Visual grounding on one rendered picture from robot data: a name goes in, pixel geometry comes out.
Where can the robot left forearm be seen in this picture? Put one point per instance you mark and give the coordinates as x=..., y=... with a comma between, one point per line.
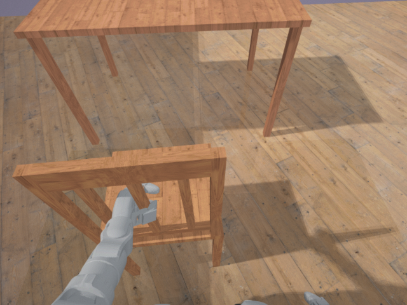
x=101, y=273

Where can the table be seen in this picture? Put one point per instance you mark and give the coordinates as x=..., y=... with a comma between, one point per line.
x=66, y=18

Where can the chair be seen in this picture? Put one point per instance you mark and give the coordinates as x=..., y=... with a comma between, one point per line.
x=189, y=204

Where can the left robot hand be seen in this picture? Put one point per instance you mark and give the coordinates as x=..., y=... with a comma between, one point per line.
x=127, y=207

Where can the right robot hand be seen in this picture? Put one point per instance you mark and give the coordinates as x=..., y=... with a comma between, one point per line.
x=313, y=299

